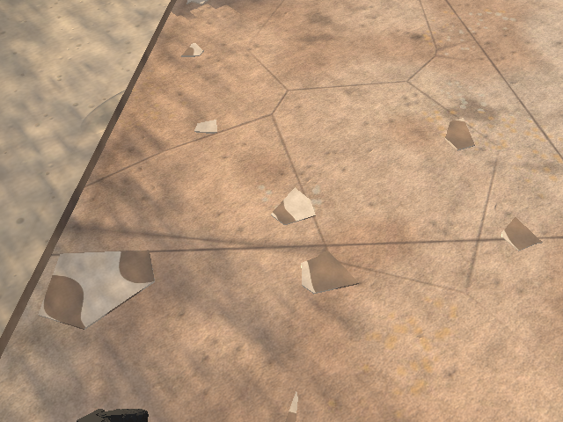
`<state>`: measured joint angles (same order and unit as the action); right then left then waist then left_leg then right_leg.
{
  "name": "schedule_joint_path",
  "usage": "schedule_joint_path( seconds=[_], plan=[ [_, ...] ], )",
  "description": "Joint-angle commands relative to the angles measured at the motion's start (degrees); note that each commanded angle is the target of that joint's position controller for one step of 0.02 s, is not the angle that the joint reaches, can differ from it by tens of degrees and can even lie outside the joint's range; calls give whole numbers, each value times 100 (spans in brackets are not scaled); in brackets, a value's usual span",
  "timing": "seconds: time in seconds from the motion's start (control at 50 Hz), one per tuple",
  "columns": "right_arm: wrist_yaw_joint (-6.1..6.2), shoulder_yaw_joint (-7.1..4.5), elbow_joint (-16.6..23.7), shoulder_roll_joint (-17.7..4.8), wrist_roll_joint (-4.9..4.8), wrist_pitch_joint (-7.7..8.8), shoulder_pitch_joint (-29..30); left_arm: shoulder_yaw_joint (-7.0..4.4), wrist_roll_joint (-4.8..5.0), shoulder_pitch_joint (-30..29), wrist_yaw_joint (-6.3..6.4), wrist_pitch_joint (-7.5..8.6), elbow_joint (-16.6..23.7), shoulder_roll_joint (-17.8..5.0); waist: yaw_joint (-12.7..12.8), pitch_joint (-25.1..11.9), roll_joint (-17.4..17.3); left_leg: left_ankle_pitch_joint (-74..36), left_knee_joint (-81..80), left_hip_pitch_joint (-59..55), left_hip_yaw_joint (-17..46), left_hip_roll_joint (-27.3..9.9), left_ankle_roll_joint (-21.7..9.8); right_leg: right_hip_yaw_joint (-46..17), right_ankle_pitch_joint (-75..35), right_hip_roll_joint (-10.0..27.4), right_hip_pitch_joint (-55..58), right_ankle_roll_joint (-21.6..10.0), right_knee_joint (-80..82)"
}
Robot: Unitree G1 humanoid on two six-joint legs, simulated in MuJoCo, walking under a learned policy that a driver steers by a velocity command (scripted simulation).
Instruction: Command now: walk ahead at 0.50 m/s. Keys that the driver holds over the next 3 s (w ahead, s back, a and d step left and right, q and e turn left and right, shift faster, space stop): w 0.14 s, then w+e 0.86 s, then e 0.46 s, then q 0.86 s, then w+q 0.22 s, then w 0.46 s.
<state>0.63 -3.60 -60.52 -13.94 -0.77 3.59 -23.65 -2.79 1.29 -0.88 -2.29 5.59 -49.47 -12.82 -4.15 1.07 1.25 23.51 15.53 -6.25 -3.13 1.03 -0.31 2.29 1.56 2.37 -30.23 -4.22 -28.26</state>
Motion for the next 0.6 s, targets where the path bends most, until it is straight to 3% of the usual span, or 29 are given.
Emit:
schedule_joint_path(
  seconds=[0.02,0.04,0.06,0.08,0.1,0.12,0.16,0.2,0.26,0.34,0.42,0.48,0.5,0.52,0.54,0.56,0.58,0.6],
  plan=[
    [19,-80,387,-762,56,-4,225,-472,-76,2112,73,69,-276,-1392,1315,-1401,-298,-4382,3086,1417,138,-1000,-523,-677,4,510,3353,-620,-163],
    [-59,141,427,11,70,124,-481,-572,-118,2689,72,32,-446,-1838,988,-2265,1179,-820,5324,3829,118,107,-99,-3470,1106,1944,5492,-1560,328],
    [-91,68,359,-347,-38,283,-219,-399,-104,2653,66,25,-429,-1332,1124,-2397,1015,884,6082,4511,1030,120,-220,-4404,1511,2011,5523,-1491,1024],
    [-109,-47,555,-750,-194,369,344,-309,-66,2094,77,38,-347,-1067,1027,-1484,819,562,6302,4991,973,-225,-328,-3490,1437,1827,4772,-1182,1100],
    [-75,-52,636,-778,-207,393,681,-240,-80,1549,79,46,-206,-885,842,-933,365,-6,6061,4860,783,-556,-353,-2704,959,1612,3810,-1020,1253],
    [-29,-94,645,-735,-120,361,843,-186,-133,1220,54,60,-170,-709,664,-538,114,-386,5688,4606,700,-752,-336,-2167,536,1395,2973,-931,1455],
    [8,-117,613,-510,-43,200,631,-127,-191,1093,12,91,-218,-540,358,-351,320,-739,5205,3966,718,-964,-314,-1650,281,1079,2137,-863,1792],
    [36,-119,675,-389,13,129,692,-153,-140,1284,45,99,-307,-692,281,-194,283,-897,4749,3973,629,-991,-203,-1446,35,981,1860,-985,2000],
    [65,-149,976,-473,84,136,1450,-213,-112,1627,188,72,-377,-924,412,45,143,-1731,3602,4485,623,-941,41,-1371,-85,949,1978,-1018,2154],
    [-5,-106,1213,-369,43,197,2294,-238,-59,1975,283,12,-427,-980,635,155,252,-2783,2099,4173,539,-614,146,-1123,69,707,1976,-778,2080],
    [-118,-56,1441,-411,-29,273,2929,-270,10,2355,328,-61,-521,-975,820,260,315,-2775,1426,3943,579,-439,152,-1350,297,838,2285,-741,1728],
    [-170,-117,1485,-682,-53,361,2783,-343,21,2276,380,-135,-468,-1083,612,165,444,-2322,1110,3429,677,-393,55,-1697,300,1032,2524,-609,1281],
    [-165,-158,1429,-779,-52,386,2508,-358,18,2200,383,-164,-429,-1088,445,49,503,-2105,1046,3018,613,-350,-7,-1745,88,1004,2507,-544,1014],
    [-135,-256,1257,-952,-26,407,1878,-324,6,2127,380,-180,-362,-979,144,-293,454,-1946,929,2147,533,-298,-140,-1640,-357,743,2366,-413,396],
    [-95,-362,1095,-1260,75,441,922,-220,-54,2017,354,-180,-199,-681,-258,-1097,84,-1824,1127,635,1089,-937,-450,-1349,-25,316,1680,-231,-1074],
    [-63,-480,1010,-1747,157,385,258,-111,-39,2506,360,-111,-22,-201,-133,-1885,-1333,-1176,850,-1419,3140,-2254,-1081,-595,1942,-548,-320,180,-3119],
    [-101,-391,995,-1490,118,353,221,-109,86,2734,345,-39,35,-382,-43,-2211,-2133,-216,233,-1611,4703,-2693,-1446,-935,3327,-444,-1259,196,-4288],
    [-104,-249,1121,-970,85,351,630,-229,155,2450,345,-38,37,-874,-36,-1438,-1420,77,151,-964,3982,-2466,-1217,-1090,2944,-111,-1596,164,-4715]
  ],
)
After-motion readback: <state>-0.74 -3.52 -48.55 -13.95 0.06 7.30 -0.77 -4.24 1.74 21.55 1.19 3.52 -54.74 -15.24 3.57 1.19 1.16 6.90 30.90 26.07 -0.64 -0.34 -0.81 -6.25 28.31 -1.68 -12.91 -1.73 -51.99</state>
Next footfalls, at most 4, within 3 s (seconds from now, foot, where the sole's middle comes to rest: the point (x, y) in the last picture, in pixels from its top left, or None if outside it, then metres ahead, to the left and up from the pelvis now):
0.02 right None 0.19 -0.11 -0.76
0.54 left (233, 415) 0.49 0.11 -0.76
1.08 right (372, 337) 0.66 -0.24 -0.76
1.56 left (318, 269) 0.86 -0.13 -0.76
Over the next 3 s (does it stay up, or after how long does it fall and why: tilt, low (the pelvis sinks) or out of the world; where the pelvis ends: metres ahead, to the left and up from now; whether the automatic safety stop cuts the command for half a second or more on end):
stays up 0.92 -0.15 0.01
